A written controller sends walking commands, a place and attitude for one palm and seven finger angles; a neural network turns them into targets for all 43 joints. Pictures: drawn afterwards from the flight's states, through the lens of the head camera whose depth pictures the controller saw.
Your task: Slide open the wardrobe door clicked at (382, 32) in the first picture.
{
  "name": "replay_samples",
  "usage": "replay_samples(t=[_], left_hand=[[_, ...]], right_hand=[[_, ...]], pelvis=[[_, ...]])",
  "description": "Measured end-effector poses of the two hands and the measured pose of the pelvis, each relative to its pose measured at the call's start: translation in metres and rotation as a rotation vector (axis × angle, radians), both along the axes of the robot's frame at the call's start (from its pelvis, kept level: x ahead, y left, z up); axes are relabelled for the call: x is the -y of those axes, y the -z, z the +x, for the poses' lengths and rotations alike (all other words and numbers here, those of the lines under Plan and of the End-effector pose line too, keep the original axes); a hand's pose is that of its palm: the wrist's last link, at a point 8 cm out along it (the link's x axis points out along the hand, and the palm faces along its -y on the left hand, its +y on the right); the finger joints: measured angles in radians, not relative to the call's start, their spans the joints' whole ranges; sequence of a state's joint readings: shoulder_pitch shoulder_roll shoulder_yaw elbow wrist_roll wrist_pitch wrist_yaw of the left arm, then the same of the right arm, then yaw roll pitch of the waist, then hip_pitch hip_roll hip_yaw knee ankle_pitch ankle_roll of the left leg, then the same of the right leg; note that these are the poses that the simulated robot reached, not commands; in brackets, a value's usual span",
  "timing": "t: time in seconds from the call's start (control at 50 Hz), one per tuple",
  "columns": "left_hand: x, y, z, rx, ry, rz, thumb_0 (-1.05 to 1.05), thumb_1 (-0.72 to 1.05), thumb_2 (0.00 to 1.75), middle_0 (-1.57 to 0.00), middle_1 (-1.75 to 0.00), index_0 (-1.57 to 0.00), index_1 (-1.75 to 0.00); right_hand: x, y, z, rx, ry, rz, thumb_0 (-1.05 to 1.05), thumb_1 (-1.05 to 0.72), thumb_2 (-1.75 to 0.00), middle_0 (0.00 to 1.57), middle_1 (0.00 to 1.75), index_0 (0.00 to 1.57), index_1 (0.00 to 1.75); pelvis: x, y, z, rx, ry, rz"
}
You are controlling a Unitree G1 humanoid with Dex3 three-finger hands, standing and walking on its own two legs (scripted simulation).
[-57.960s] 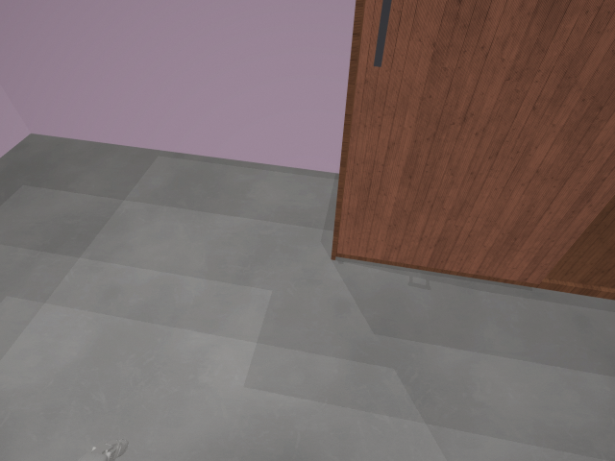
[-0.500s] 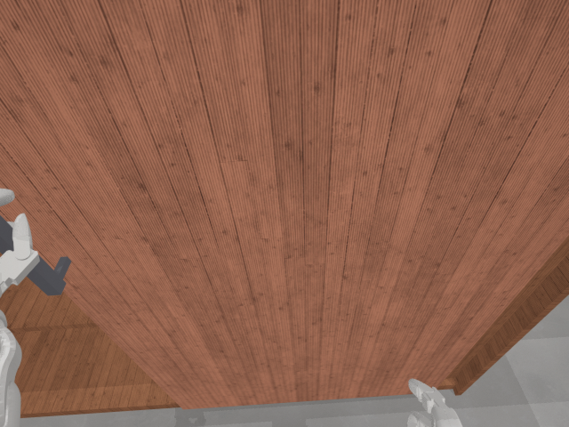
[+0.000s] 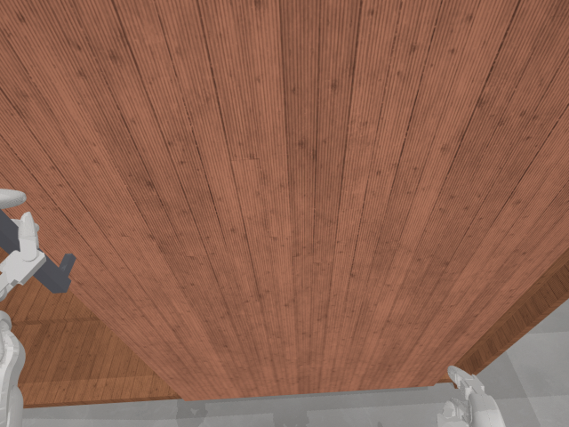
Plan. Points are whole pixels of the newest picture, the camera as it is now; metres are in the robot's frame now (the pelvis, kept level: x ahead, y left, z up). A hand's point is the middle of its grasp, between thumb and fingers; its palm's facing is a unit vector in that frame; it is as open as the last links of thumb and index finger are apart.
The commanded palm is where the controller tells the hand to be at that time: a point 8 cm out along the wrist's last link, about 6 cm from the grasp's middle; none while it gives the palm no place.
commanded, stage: stop walking and hold the door there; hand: left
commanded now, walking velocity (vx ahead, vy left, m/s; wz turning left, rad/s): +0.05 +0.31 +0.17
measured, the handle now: (14, 222) +0.28 +0.34 +0.19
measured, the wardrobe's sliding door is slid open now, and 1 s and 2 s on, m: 0.68 0.68 0.68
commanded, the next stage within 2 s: loosen the grip on the handle in 1.44 s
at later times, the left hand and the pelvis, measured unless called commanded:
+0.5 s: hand (29, 258) +0.25 +0.31 +0.16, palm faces +0.43 -0.87 -0.24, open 5.7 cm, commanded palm +0.20 +0.33 +0.13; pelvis -0.04 +0.10 -0.01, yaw +3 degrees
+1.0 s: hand (33, 262) +0.25 +0.31 +0.16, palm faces +0.34 -0.93 -0.14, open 5.6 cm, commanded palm +0.20 +0.34 +0.13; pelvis -0.04 +0.11 +0.00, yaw +2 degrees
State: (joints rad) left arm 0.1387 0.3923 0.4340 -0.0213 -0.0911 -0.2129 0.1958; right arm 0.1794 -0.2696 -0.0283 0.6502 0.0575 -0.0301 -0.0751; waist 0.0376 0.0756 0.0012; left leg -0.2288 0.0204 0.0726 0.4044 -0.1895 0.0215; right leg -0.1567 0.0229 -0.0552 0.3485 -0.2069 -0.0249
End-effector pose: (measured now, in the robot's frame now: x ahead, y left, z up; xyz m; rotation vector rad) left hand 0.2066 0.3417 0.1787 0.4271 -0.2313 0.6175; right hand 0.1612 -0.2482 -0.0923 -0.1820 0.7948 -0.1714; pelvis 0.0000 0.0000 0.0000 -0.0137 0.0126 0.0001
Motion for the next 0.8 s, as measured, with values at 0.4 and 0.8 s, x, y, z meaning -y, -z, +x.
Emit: replay_samples(t=[0.4,0.8], left_hand=[[-0.018,0.005,0.002,0.047,0.224,0.051,-0.30,0.65,0.71,-0.40,-1.56,-0.40,-1.37],[-0.009,0.015,0.002,0.075,0.324,-0.165,-0.14,0.76,0.79,-0.43,-1.44,-0.29,-1.35]], right_hand=[[-0.121,0.028,0.003,-0.036,-0.074,0.041,0.01,-0.91,-0.90,0.19,0.30,0.19,0.30],[-0.144,0.007,-0.023,-0.061,-0.120,0.034,0.01,-0.90,-0.90,0.20,0.30,0.20,0.30]], pelvis=[[-0.099,0.012,-0.036,0.004,-0.058,0.072],[-0.107,0.006,-0.041,0.005,-0.055,0.007]])
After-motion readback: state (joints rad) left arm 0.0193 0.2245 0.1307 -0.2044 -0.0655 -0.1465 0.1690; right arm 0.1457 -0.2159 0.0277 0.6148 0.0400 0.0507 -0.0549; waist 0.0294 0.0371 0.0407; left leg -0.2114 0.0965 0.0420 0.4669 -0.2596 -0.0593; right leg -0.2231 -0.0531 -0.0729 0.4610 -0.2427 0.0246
